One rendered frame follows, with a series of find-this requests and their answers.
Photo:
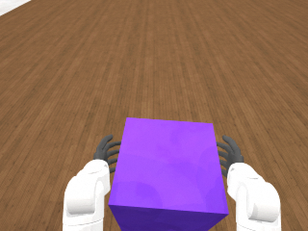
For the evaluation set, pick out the left robot forearm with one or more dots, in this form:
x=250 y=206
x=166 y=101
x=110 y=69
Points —
x=84 y=198

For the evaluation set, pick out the robot left hand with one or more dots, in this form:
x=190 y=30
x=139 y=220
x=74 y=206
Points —
x=103 y=154

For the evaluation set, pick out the right robot forearm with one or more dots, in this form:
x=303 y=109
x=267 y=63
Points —
x=258 y=205

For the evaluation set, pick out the robot right hand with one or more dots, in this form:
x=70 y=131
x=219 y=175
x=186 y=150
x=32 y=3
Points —
x=232 y=156

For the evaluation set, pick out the carton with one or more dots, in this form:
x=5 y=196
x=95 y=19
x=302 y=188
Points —
x=167 y=177

